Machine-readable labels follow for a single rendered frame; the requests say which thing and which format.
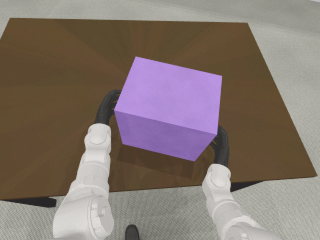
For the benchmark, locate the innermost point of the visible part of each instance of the robot left upper arm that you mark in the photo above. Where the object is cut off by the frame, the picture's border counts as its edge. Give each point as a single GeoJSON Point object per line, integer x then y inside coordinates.
{"type": "Point", "coordinates": [87, 218]}

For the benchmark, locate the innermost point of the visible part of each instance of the robot right hand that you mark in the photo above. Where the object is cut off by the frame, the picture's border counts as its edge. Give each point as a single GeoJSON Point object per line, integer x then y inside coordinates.
{"type": "Point", "coordinates": [221, 148]}

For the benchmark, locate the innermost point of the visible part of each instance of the robot right upper arm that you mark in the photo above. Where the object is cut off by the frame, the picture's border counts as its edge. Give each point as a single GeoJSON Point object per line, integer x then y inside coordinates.
{"type": "Point", "coordinates": [245, 232]}

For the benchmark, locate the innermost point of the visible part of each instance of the left robot forearm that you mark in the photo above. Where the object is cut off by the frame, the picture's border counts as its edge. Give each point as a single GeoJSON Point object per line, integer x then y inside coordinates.
{"type": "Point", "coordinates": [94, 168]}

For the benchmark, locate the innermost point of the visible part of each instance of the table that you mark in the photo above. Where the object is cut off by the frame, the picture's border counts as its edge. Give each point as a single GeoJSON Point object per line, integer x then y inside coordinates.
{"type": "Point", "coordinates": [55, 74]}

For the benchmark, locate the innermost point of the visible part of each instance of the robot left foot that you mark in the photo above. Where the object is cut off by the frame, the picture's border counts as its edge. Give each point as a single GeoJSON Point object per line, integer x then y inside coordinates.
{"type": "Point", "coordinates": [132, 233]}

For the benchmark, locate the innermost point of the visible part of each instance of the robot left hand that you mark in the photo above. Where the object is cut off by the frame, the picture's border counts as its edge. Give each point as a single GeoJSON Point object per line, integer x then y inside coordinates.
{"type": "Point", "coordinates": [105, 111]}

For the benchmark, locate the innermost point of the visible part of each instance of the right robot forearm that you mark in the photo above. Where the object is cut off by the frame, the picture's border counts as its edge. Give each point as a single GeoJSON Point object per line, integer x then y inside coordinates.
{"type": "Point", "coordinates": [222, 208]}

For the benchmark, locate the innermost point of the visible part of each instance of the carton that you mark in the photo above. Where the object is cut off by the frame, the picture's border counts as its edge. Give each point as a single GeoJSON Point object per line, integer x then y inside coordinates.
{"type": "Point", "coordinates": [168, 109]}

